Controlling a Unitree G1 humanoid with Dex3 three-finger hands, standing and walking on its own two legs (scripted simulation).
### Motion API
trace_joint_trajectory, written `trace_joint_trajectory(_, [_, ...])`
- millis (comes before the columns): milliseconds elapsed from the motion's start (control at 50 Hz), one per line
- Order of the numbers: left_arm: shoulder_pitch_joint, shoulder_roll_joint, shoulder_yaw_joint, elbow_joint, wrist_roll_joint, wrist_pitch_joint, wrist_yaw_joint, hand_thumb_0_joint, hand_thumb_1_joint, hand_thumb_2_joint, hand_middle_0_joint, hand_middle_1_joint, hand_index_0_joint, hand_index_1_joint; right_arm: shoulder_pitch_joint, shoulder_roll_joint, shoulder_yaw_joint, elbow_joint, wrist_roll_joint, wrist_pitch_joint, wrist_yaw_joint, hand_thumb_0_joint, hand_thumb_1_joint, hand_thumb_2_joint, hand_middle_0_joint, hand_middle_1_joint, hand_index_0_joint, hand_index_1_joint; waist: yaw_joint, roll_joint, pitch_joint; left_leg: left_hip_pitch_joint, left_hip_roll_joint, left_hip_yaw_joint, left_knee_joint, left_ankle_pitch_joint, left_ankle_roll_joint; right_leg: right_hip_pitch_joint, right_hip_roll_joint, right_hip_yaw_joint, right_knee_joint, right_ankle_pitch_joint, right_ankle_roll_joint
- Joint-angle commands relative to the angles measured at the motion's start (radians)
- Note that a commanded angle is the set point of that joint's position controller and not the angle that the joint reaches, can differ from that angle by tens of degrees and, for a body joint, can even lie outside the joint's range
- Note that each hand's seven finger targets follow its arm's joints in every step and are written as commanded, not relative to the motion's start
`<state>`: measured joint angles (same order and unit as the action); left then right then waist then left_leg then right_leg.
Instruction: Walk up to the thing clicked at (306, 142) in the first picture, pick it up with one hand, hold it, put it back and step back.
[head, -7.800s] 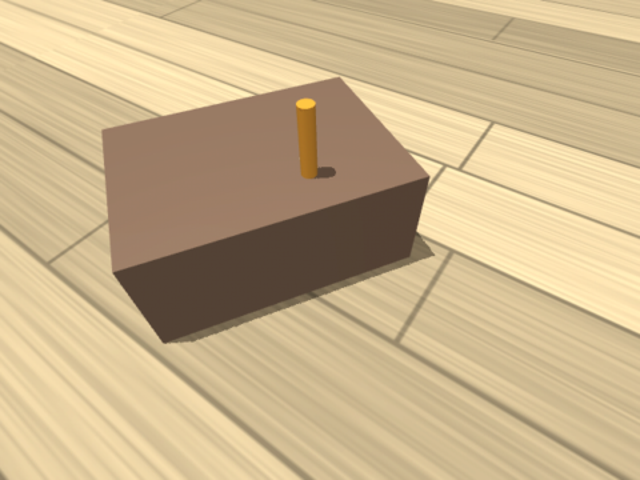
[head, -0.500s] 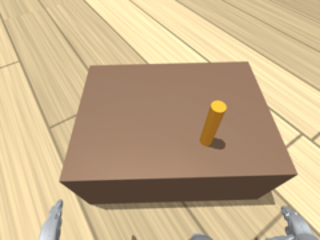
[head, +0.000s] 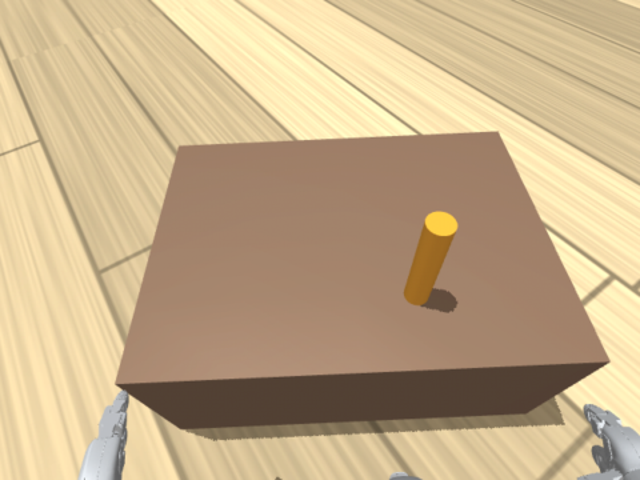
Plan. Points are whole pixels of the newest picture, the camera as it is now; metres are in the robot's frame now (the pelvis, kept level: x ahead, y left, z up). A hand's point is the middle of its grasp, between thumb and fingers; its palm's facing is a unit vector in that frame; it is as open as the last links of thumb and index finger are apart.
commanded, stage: go down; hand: right
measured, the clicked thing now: (427, 263) +0.52 -0.20 -0.18
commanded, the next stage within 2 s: approach in 1.88 s
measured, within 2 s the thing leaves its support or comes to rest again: neither
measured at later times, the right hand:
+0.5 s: hand (604, 419) +0.20 -0.32 -0.04, palm faces +0.19 +0.94 -0.27, open 17.6 cm
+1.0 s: hand (616, 296) +0.33 -0.36 +0.02, palm faces +0.22 +0.97 -0.10, open 17.6 cm
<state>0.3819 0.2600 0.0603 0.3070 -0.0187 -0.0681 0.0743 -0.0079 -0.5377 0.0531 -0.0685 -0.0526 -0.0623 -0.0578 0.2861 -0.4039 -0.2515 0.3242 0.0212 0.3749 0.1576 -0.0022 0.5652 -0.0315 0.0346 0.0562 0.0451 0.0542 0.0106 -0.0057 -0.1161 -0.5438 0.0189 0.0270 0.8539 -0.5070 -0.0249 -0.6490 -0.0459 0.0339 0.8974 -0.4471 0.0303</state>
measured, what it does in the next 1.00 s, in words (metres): stands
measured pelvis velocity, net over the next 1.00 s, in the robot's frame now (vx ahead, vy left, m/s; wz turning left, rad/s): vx -0.04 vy -0.01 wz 0.02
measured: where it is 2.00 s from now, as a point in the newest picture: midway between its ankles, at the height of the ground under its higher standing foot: outside the picture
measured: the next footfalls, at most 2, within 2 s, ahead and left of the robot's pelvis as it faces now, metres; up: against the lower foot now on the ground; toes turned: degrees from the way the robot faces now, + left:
none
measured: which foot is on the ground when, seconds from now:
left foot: down 0.00-1.00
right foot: down 0.00-1.00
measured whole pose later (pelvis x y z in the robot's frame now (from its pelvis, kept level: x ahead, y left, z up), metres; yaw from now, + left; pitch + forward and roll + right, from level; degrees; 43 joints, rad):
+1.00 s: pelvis -0.04 -0.01 -0.01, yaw +1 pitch +13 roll +2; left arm 0.36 0.27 -0.02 0.30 0.01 -0.16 0.09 -0.01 -0.52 0.05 -0.06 -0.05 -0.06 -0.05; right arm -0.43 -0.72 -0.57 1.00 0.11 -0.07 0.41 -0.01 0.55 -0.02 0.05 0.05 0.05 0.05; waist 0.09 0.03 -0.07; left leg -0.68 0.00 0.02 0.89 -0.45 -0.03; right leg -0.78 -0.06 0.03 0.94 -0.40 0.02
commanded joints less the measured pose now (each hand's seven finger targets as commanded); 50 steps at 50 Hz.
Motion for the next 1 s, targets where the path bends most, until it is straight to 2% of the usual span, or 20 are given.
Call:
trace_joint_trajectory(0, [0.027, 0.135, 0.06, -0.185, -0.007, -0.041, 0.016, 0.0, -0.555, 0.056, -0.056, -0.05, -0.049, -0.057, 0.006, -0.233, -0.115, -0.17, -0.005, -0.022, -0.007, 0.0, 0.569, -0.031, 0.03, 0.056, 0.039, 0.056, -0.006, -0.061, -0.171, 0.011, -0.022, 0.021, -0.087, 0.434, 0.012, 0.194, 0.029, -0.032, -0.07, 0.447, -0.034])
trace_joint_trajectory(80, [0.023, 0.124, 0.039, -0.22, -0.008, -0.039, 0.02, 0.0, -0.549, 0.052, -0.057, -0.051, -0.053, -0.056, 0.013, -0.237, -0.119, -0.225, 0.001, -0.02, -0.001, 0.0, 0.563, -0.035, 0.029, 0.057, 0.038, 0.057, -0.019, -0.102, -0.151, 0.0, -0.026, 0.027, -0.079, 0.356, 0.023, 0.168, 0.028, -0.023, -0.091, 0.398, -0.023])
trace_joint_trajectory(100, [0.022, 0.141, 0.062, -0.243, -0.009, -0.038, 0.021, 0.0, -0.546, 0.049, -0.059, -0.053, -0.056, -0.057, 0.027, -0.246, -0.133, -0.226, 0.002, -0.018, -0.001, 0.0, 0.564, -0.038, 0.027, 0.058, 0.037, 0.058, -0.013, -0.094, -0.168, -0.003, -0.026, 0.028, -0.078, 0.356, 0.023, 0.17, 0.027, -0.02, -0.085, 0.404, -0.025])
trace_joint_trajectory(140, [0.019, 0.142, 0.055, -0.274, -0.01, -0.04, 0.024, 0.0, -0.546, 0.05, -0.059, -0.054, -0.056, -0.058, 0.029, -0.25, -0.135, -0.252, 0.006, -0.015, -0.002, 0.0, 0.551, -0.037, 0.029, 0.056, 0.039, 0.056, -0.016, -0.096, -0.146, -0.012, -0.027, 0.03, -0.082, 0.324, 0.024, 0.15, 0.029, -0.022, -0.09, 0.355, -0.023])
trace_joint_trajectory(220, [0.076, 0.136, 0.053, -0.302, -0.013, -0.038, 0.031, 0.0, -0.552, 0.054, -0.058, -0.051, -0.052, -0.058, 0.037, -0.25, -0.158, -0.26, 0.019, -0.018, 0.008, 0.0, 0.56, -0.033, 0.032, 0.056, 0.041, 0.055, -0.001, -0.056, -0.166, -0.01, -0.025, 0.025, -0.079, 0.351, 0.018, 0.15, 0.03, -0.024, -0.071, 0.348, -0.032])
trace_joint_trajectory(280, [0.079, 0.136, 0.05, -0.341, -0.014, -0.047, 0.041, 0.0, -0.552, 0.054, -0.059, -0.053, -0.055, -0.059, -0.081, -0.275, -0.164, -0.282, 0.021, -0.04, 0.014, 0.0, 0.557, -0.039, 0.029, 0.056, 0.041, 0.056, 0.031, -0.057, -0.142, -0.033, -0.021, 0.017, -0.084, 0.324, 0.015, 0.152, 0.028, -0.024, -0.073, 0.303, -0.036])
trace_joint_trajectory(360, [0.094, 0.141, 0.066, -0.239, -0.005, -0.072, 0.052, 0.0, -0.549, 0.053, -0.059, -0.053, -0.055, -0.058, -0.246, -0.331, -0.209, -0.267, 0.033, -0.098, 0.023, 0.0, 0.579, -0.037, 0.028, 0.058, 0.04, 0.057, 0.043, -0.128, -0.11, -0.079, -0.015, 0.01, -0.066, 0.278, 0.021, 0.149, 0.025, -0.012, -0.087, 0.26, -0.031])
trace_joint_trajectory(400, [0.077, 0.11, 0.03, -0.165, -0.001, -0.086, 0.049, 0.0, -0.545, 0.049, -0.057, -0.052, -0.054, -0.055, -0.345, -0.365, -0.226, -0.258, 0.045, -0.134, 0.041, 0.0, 0.59, -0.031, 0.03, 0.057, 0.041, 0.057, 0.025, -0.192, -0.095, -0.113, -0.015, 0.011, -0.053, 0.226, 0.028, 0.137, 0.022, -0.004, -0.098, 0.224, -0.025])
trace_joint_trajectory(460, [0.015, 0.098, -0.001, -0.137, 0.005, -0.111, 0.049, 0.0, -0.546, 0.048, -0.056, -0.052, -0.052, -0.056, -0.469, -0.399, -0.25, -0.153, 0.062, -0.181, 0.075, 0.0, 0.597, -0.024, 0.034, 0.055, 0.043, 0.055, 0.032, -0.179, -0.125, -0.124, -0.015, 0.007, -0.056, 0.187, 0.028, 0.115, 0.023, -0.003, -0.089, 0.158, -0.031])
trace_joint_trajectory(500, [-0.004, 0.13, 0.012, -0.191, 0.006, -0.127, 0.054, 0.0, -0.543, 0.047, -0.057, -0.052, -0.053, -0.056, -0.548, -0.4, -0.244, -0.082, 0.071, -0.197, 0.1, 0.0, 0.586, -0.027, 0.036, 0.056, 0.043, 0.056, 0.057, -0.13, -0.192, -0.091, -0.02, 0.011, -0.068, 0.198, 0.022, 0.143, 0.021, 0.001, -0.087, 0.153, -0.036])
trace_joint_trajectory(560, [-0.014, 0.223, 0.082, -0.236, -0.002, -0.135, 0.071, 0.0, -0.536, 0.043, -0.055, -0.053, -0.055, -0.052, -0.64, -0.474, -0.274, 0.093, 0.079, -0.206, 0.135, 0.0, 0.54, -0.026, 0.045, 0.051, 0.049, 0.051, 0.074, -0.055, -0.256, -0.042, -0.024, 0.019, -0.083, 0.259, 0.017, 0.179, 0.021, 0.009, -0.085, 0.21, -0.039])
trace_joint_trajectory(640, [-0.017, 0.207, 0.045, -0.259, -0.008, -0.143, 0.064, 0.0, -0.526, 0.039, -0.051, -0.051, -0.054, -0.048, -0.69, -0.509, -0.284, 0.32, 0.086, -0.236, 0.179, 0.0, 0.533, -0.013, 0.056, 0.044, 0.056, 0.044, 0.033, -0.043, -0.191, -0.046, -0.027, 0.021, -0.098, 0.225, 0.025, 0.147, 0.02, 0.01, -0.116, 0.204, -0.039])
trace_joint_trajectory(680, [0.058, 0.148, -0.015, -0.143, 0.0, -0.137, 0.047, 0.0, -0.525, 0.039, -0.05, -0.052, -0.054, -0.048, -0.711, -0.548, -0.303, 0.402, 0.082, -0.266, 0.195, 0.0, 0.531, -0.006, 0.059, 0.042, 0.056, 0.042, 0.01, -0.095, -0.127, -0.061, -0.027, 0.014, -0.101, 0.226, 0.033, 0.113, 0.023, -0.006, -0.12, 0.214, -0.038])
trace_joint_trajectory(740, [-0.007, 0.122, -0.039, -0.089, 0.011, -0.142, 0.022, 0.0, -0.521, 0.036, -0.051, -0.052, -0.056, -0.047, -0.798, -0.605, -0.328, 0.436, 0.079, -0.34, 0.216, 0.0, 0.566, -0.012, 0.051, 0.048, 0.051, 0.048, -0.006, -0.148, -0.126, -0.088, -0.033, 0.006, -0.075, 0.242, 0.042, 0.079, 0.021, -0.013, -0.108, 0.242, -0.036])
trace_joint_trajectory(780, [-0.058, 0.144, -0.018, -0.141, 0.016, -0.151, 0.016, 0.0, -0.525, 0.037, -0.05, -0.05, -0.054, -0.046, -0.833, -0.645, -0.349, 0.446, 0.074, -0.386, 0.224, 0.0, 0.611, -0.014, 0.042, 0.052, 0.046, 0.052, 0.008, -0.141, -0.164, -0.075, -0.034, -0.004, -0.079, 0.222, 0.042, 0.081, 0.019, -0.015, -0.101, 0.21, -0.041])
trace_joint_trajectory(860, [-0.106, 0.185, 0.005, -0.243, 0.014, -0.161, 0.032, 0.0, -0.536, 0.046, -0.051, -0.051, -0.052, -0.05, -1.006, -0.718, -0.399, 0.38, 0.099, -0.483, 0.242, 0.0, 0.578, -0.019, 0.045, 0.05, 0.046, 0.05, 0.047, -0.126, -0.385, 0.001, -0.039, -0.01, -0.066, 0.317, 0.033, 0.189, 0.019, -0.007, -0.078, 0.285, -0.049])
trace_joint_trajectory(900, [-0.06, 0.234, 0.044, -0.236, 0.012, -0.156, 0.049, 0.0, -0.535, 0.05, -0.05, -0.053, -0.051, -0.052, -1.011, -0.728, -0.402, 0.449, 0.11, -0.51, 0.253, 0.0, 0.542, -0.018, 0.05, 0.046, 0.048, 0.046, 0.075, -0.107, -0.386, -0.02, -0.044, -0.007, -0.072, 0.313, 0.032, 0.218, 0.017, -0.001, -0.083, 0.28, -0.052])
trace_joint_trajectory(920, [0.052, 0.205, 0.037, -0.1, 0.017, -0.138, 0.047, 0.0, -0.536, 0.051, -0.051, -0.054, -0.052, -0.053, -0.997, -0.697, -0.375, 0.496, 0.111, -0.516, 0.264, 0.0, 0.532, -0.019, 0.05, 0.046, 0.047, 0.046, 0.085, -0.138, -0.338, -0.064, -0.044, -0.007, -0.077, 0.31, 0.033, 0.223, 0.016, -0.002, -0.086, 0.281, -0.051])
trace_joint_trajectory(940, [0.044, 0.19, 0.016, -0.113, 0.016, -0.133, 0.043, 0.0, -0.538, 0.053, -0.051, -0.055, -0.052, -0.055, -1.004, -0.686, -0.366, 0.508, 0.111, -0.525, 0.267, 0.0, 0.512, -0.019, 0.054, 0.044, 0.049, 0.044, 0.085, -0.16, -0.333, -0.09, -0.044, -0.008, -0.077, 0.31, 0.036, 0.225, 0.018, -0.001, -0.088, 0.292, -0.05])
trace_joint_trajectory(980, [-0.002, 0.209, 0.032, -0.124, 0.021, -0.137, 0.047, 0.0, -0.538, 0.054, -0.053, -0.055, -0.053, -0.055, -1.067, -0.729, -0.373, 0.524, 0.104, -0.544, 0.271, 0.0, 0.483, -0.022, 0.058, 0.042, 0.052, 0.042, 0.082, -0.184, -0.334, -0.13, -0.047, 0.002, -0.068, 0.306, 0.038, 0.235, 0.007, 0.007, -0.085, 0.328, -0.045])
